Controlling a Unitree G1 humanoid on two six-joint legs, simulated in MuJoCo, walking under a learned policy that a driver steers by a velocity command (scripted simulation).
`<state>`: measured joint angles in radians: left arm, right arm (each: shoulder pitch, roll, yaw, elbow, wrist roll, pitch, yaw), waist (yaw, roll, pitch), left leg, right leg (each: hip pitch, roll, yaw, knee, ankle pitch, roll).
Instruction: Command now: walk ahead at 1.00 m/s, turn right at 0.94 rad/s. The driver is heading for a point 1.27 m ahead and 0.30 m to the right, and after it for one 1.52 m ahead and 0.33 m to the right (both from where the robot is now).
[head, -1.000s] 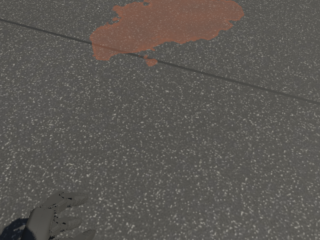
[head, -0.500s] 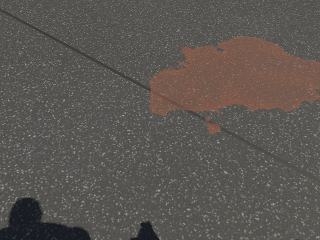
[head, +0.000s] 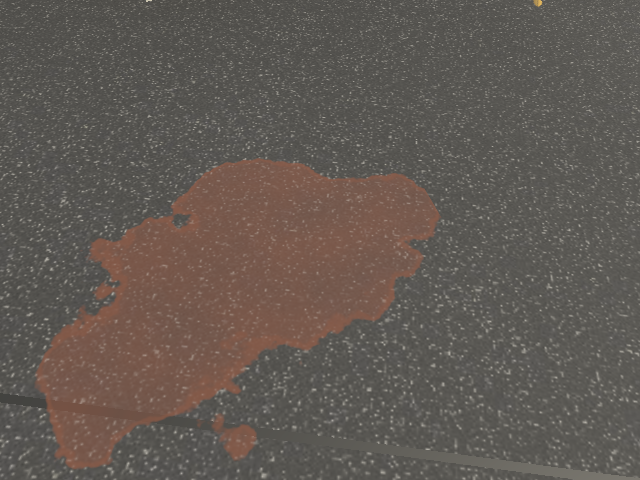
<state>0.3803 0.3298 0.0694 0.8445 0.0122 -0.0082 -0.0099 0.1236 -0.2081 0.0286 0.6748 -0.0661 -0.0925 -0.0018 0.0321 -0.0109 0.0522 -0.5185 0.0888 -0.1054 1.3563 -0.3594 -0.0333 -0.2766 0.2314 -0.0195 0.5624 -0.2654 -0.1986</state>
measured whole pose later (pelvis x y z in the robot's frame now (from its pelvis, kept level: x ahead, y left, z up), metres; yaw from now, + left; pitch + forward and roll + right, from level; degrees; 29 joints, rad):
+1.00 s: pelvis +0.84 -0.20 +0.01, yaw -31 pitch +0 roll -2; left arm 0.44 0.29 0.05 0.89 0.02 -0.12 -0.01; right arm 0.21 -0.28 -0.03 0.77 -0.01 -0.02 0.05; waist 0.03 0.03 0.03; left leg -0.79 0.13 -0.01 1.02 -0.03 0.07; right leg 0.09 0.12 -0.17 0.23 -0.32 -0.09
